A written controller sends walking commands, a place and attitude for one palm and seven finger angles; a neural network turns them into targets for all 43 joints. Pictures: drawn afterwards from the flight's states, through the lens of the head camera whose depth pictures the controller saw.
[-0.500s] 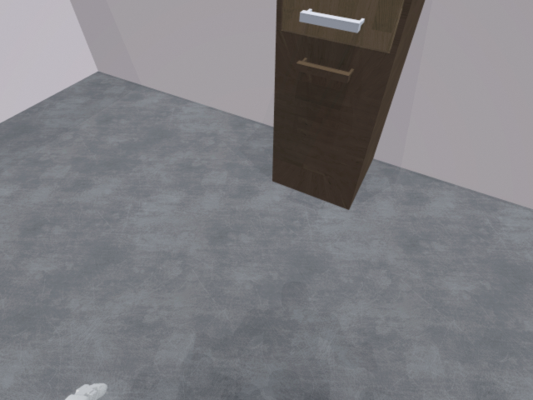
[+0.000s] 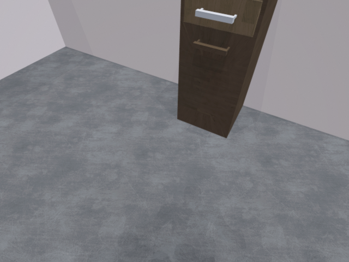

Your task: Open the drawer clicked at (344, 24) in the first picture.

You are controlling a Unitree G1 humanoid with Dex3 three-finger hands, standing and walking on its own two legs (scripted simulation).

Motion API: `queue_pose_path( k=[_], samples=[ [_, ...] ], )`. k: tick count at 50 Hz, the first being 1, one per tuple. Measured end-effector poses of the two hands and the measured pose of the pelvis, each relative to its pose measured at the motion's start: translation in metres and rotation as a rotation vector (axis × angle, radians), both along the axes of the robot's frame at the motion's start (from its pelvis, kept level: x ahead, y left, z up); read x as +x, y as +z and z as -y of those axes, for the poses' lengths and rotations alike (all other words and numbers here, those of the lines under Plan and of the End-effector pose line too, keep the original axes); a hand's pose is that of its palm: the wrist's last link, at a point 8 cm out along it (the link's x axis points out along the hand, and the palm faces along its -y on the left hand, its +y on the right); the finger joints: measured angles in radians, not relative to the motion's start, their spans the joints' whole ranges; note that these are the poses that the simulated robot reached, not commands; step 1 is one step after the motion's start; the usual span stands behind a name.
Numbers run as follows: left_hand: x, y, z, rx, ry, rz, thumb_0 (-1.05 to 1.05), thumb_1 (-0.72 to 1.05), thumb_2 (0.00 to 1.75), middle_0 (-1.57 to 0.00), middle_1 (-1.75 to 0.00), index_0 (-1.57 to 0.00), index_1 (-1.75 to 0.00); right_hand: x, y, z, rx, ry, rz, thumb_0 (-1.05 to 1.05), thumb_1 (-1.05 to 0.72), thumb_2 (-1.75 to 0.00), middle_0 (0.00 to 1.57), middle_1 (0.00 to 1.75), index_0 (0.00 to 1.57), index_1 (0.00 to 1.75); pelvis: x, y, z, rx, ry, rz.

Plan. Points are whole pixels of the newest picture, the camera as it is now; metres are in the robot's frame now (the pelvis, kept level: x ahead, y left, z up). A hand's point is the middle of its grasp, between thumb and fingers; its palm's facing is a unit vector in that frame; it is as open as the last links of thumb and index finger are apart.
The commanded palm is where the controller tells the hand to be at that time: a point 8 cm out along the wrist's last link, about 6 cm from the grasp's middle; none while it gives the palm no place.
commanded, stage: stand and wait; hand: left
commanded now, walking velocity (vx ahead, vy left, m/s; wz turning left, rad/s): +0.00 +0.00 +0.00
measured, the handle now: (216, 14) +1.20 -0.13 +0.09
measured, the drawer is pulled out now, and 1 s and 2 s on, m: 0.00 0.00 0.00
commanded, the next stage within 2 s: look at it before walking up in 0.32 s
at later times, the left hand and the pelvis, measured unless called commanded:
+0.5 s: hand out of the picture +0.07 +0.24 -0.15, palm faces -0.02 -0.94 -0.33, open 7.4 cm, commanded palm none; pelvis -0.01 +0.00 +0.00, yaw +0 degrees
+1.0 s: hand out of the picture +0.05 +0.25 -0.15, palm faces -0.02 -0.94 -0.33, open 7.4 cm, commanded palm none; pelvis -0.02 +0.00 +0.00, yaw +0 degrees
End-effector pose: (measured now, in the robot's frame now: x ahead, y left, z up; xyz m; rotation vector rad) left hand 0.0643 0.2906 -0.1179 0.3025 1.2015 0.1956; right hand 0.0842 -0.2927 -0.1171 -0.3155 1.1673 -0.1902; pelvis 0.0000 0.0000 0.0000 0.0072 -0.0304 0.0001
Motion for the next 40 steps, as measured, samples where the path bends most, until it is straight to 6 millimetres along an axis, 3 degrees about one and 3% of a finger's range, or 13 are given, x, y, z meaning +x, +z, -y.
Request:
queue_pose_path(
  k=[13,27,40],
  samples=[
    [-0.011,0.003,-0.001,0.011,-0.003,-0.014,0.01,0.91,0.90,-0.20,-0.30,-0.21,-0.30,-0.031,-0.003,0.005,0.004,-0.026,-0.055,0.01,-0.91,-0.90,0.21,0.30,0.20,0.30,-0.009,0.002,0.003,-0.001,-0.003,0.005],
    [-0.005,0.004,0.004,0.001,-0.017,0.018,0.01,0.91,0.90,-0.20,-0.30,-0.21,-0.30,-0.032,-0.002,0.002,0.014,-0.024,-0.035,0.01,-0.91,-0.90,0.21,0.30,0.20,0.30,-0.014,0.002,0.003,-0.001,-0.005,0.005],
    [-0.012,0.003,0.002,0.001,-0.010,0.003,0.01,0.91,0.90,-0.20,-0.30,-0.21,-0.30,-0.031,0.000,0.003,0.008,-0.022,-0.030,0.01,-0.91,-0.90,0.21,0.30,0.20,0.30,-0.015,0.003,0.003,-0.002,-0.006,0.008]
  ],
)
